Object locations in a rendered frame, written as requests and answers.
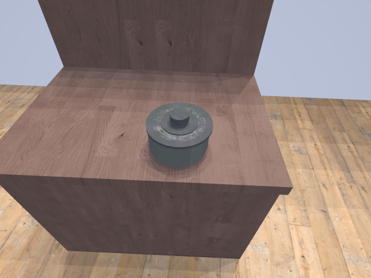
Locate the knob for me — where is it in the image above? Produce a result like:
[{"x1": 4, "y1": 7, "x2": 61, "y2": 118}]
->
[{"x1": 170, "y1": 108, "x2": 190, "y2": 126}]

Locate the pot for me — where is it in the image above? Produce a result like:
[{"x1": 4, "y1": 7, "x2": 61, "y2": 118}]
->
[{"x1": 148, "y1": 136, "x2": 209, "y2": 167}]

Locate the lid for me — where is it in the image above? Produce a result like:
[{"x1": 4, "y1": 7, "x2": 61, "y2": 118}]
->
[{"x1": 146, "y1": 103, "x2": 213, "y2": 149}]

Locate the table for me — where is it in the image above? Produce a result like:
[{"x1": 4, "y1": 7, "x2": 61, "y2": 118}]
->
[{"x1": 0, "y1": 0, "x2": 293, "y2": 259}]

